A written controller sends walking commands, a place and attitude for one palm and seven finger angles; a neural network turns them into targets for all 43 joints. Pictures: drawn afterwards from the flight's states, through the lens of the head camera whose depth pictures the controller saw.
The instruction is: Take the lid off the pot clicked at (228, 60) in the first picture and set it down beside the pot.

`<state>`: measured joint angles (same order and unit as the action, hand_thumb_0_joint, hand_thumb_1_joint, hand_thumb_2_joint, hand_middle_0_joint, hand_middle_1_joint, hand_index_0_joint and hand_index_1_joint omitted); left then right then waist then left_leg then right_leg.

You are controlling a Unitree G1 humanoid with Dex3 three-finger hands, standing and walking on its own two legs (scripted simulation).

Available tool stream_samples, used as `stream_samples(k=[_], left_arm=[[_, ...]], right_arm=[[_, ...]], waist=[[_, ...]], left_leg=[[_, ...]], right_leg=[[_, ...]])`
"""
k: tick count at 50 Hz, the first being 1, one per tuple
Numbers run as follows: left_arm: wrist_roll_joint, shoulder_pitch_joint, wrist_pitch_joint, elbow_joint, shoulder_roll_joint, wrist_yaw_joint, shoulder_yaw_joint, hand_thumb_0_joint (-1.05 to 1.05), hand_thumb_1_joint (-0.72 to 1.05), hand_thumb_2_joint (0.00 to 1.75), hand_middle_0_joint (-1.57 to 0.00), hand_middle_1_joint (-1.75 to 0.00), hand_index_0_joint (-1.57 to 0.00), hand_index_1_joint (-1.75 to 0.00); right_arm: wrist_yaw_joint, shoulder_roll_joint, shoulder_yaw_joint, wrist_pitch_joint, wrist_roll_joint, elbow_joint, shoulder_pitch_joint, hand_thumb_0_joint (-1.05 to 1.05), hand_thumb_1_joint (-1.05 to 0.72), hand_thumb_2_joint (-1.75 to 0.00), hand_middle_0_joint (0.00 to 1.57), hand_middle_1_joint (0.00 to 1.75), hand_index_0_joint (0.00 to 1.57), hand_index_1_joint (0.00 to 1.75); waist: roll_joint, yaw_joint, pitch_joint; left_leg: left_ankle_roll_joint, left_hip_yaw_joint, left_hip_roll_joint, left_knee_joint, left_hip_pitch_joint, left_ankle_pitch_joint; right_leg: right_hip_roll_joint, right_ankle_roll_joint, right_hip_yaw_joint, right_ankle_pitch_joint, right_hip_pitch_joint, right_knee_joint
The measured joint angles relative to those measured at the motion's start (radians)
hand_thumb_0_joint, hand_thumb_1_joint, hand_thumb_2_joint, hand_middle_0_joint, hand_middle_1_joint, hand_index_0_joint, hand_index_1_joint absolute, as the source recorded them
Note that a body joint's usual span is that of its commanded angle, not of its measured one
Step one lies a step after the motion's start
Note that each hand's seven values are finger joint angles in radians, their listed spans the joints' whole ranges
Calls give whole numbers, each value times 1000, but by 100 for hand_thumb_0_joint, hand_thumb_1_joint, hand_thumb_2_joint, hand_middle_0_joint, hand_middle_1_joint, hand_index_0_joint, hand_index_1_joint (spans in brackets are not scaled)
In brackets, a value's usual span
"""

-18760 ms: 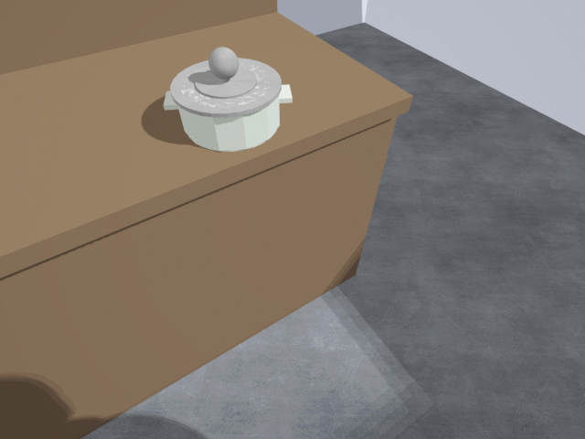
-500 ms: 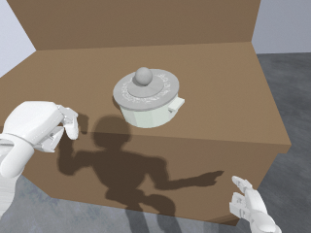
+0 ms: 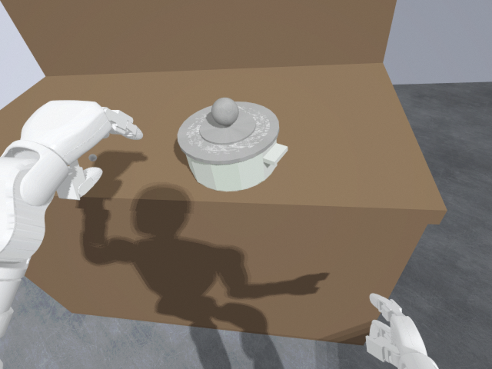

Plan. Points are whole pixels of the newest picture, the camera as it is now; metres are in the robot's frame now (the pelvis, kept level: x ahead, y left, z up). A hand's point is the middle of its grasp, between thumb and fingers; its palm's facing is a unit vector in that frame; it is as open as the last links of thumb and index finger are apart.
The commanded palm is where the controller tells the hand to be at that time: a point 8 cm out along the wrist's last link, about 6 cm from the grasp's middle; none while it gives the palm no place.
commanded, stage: reach forward and open the fingers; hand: left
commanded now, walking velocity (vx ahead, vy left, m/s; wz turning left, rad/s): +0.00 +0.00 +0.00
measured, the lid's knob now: (225, 111) +0.53 +0.11 +0.18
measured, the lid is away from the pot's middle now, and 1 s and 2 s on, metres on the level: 0.00 0.00 0.00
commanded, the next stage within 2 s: move the open hand above the knob in 0.60 s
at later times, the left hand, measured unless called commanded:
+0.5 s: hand (102, 134) +0.34 +0.23 +0.26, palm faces +0.03 +0.04 -1.00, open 9.9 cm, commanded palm +0.29 +0.24 +0.32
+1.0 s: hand (125, 122) +0.36 +0.21 +0.26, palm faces +0.03 +0.03 -1.00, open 9.9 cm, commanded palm +0.32 +0.21 +0.32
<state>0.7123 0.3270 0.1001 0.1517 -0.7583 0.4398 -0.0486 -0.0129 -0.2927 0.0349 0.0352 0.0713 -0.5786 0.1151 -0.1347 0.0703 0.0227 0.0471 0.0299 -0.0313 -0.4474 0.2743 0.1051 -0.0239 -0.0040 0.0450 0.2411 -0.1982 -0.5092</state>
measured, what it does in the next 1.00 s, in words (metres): stands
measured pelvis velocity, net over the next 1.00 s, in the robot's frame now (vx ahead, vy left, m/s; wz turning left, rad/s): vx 0.02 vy -0.01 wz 0.01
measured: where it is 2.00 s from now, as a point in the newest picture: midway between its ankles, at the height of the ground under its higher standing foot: outside the picture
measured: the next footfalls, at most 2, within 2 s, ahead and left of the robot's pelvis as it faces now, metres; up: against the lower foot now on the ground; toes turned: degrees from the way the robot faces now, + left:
none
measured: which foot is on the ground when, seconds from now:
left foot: down 0.00-1.00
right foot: down 0.00-1.00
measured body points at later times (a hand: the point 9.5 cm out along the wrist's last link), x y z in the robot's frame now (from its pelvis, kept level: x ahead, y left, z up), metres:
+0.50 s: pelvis +0.01 -0.01 +0.00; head +0.00 -0.06 +0.45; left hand +0.33 +0.23 +0.31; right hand +0.24 -0.22 -0.09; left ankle +0.09 +0.09 -0.74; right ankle +0.03 -0.12 -0.74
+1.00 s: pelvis +0.02 -0.01 +0.00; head +0.02 -0.06 +0.45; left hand +0.36 +0.20 +0.32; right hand +0.25 -0.21 -0.09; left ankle +0.09 +0.09 -0.74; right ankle +0.03 -0.12 -0.74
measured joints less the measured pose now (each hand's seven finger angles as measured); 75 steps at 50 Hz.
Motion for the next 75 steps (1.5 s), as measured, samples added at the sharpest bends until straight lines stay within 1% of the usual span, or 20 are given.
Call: stream_samples(k=[6, 12, 22, 28, 34, 38, 42, 47, 50, 54, 56, 60, 68, 75], left_arm=[[15, 68, 4, -45, -4, 8, 15, 0, -39, 172, -92, -9, -91, -10], [24, 129, 22, -82, -1, 25, 27, 0, -40, 173, -91, -8, -91, -9], [19, 130, 50, -72, -5, 62, 25, 0, -40, 173, -91, -8, -91, -8], [10, 141, 64, -72, -9, 75, 28, 0, -40, 173, -91, -8, -91, -8], [7, 134, 74, -51, -10, 87, 30, 0, -40, 173, -91, -8, -91, -8], [8, 152, 78, -66, -11, 89, 38, 0, -40, 173, -91, -8, -90, -8], [16, 190, 93, -85, 9, 90, 70, 0, -40, 173, -91, -8, -90, -8], [28, 235, 96, -88, 36, 82, 119, 0, -39, 173, -91, -8, -90, -8], [31, 247, 97, -94, 41, 76, 120, 0, -39, 173, -91, -8, -90, -8], [34, 272, 118, -124, 58, 74, 123, 0, -39, 173, -91, -8, -90, -8], [39, 284, 129, -131, 69, 75, 137, 0, -39, 173, -91, -8, -90, -8], [44, 300, 130, -138, 78, 72, 160, 0, -39, 173, -91, -8, -90, -8], [55, 381, 146, -235, 100, 65, 197, 0, -39, 173, -91, -8, -90, -8], [73, 455, 153, -318, 130, 61, 248, 0, -39, 173, -91, -8, -90, -8]], right_arm=[[1, 4, 4, -3, 0, -1, 1, 1, -90, -90, 20, 29, 20, 30], [3, 6, 8, -4, 2, 0, -2, 1, -90, -90, 20, 29, 20, 30], [9, -5, 12, 10, 1, 8, -12, 1, -90, -90, 20, 29, 20, 30], [8, -12, 10, 17, 5, 6, -25, 1, -91, -90, 20, 29, 20, 30], [7, -11, 10, 21, 4, 10, -35, 1, -91, -90, 20, 29, 20, 30], [7, -9, 13, 25, 6, 9, -42, 1, -91, -90, 20, 29, 20, 30], [8, -5, 13, 25, 9, 6, -42, 1, -91, -90, 20, 29, 20, 30], [10, 5, 18, 25, 5, -4, -49, 1, -91, -90, 20, 29, 20, 30], [18, 11, 22, 32, 3, -5, -51, 1, -91, -90, 20, 29, 20, 30], [28, 13, 24, 47, 6, -1, -45, 1, -91, -90, 20, 29, 20, 30], [31, 12, 23, 52, 7, -1, -41, 1, -91, -90, 20, 29, 20, 30], [30, 8, 22, 56, 6, -3, -36, 1, -91, -90, 20, 29, 20, 30], [26, 3, 16, 62, 10, -15, -26, 1, -91, -90, 20, 29, 20, 30], [23, 3, 12, 59, 10, -24, -18, 1, -91, -90, 20, 29, 20, 30]], waist=[[1, -3, -2], [0, -3, -4], [-5, -4, -8], [-3, -2, -6], [-2, 0, -7], [1, 1, -6], [4, 6, -3], [6, 4, -1], [4, -3, -8], [2, -9, -14], [3, -10, -15], [4, -14, -14], [12, -24, -15], [19, -36, -16]], left_leg=[[1, 3, -2, -3, 7, 1], [-1, 1, -2, -8, 14, 4], [-4, -3, 0, -19, 18, 20], [-7, -9, -1, -25, 17, 28], [-7, -12, -2, -29, 17, 34], [-7, -14, -3, -30, 18, 36], [-7, -18, -6, -31, 19, 36], [-6, -17, -10, -31, 19, 36], [-5, -12, -9, -30, 20, 38], [-4, -7, -9, -28, 21, 38], [-4, -5, -10, -27, 21, 37], [-4, -2, -10, -28, 22, 39], [-6, -2, -10, -29, 26, 39], [-9, -5, -10, -27, 29, 40]], right_leg=[[-3, 0, -3, 5, -12, -13], [-3, 1, -2, 10, -19, -19], [0, 5, 2, 24, -18, -22], [0, 7, 8, 31, -12, -23], [0, 7, 10, 36, -10, -23], [-1, 7, 12, 39, -10, -24], [-5, 7, 16, 41, -10, -27], [-8, 6, 15, 45, -12, -31], [-8, 6, 10, 45, -16, -32], [-8, 5, 4, 45, -20, -33], [-9, 4, 3, 46, -22, -36], [-10, 5, -1, 49, -26, -42], [-10, 7, -1, 53, -34, -49], [-9, 10, 2, 56, -36, -50]])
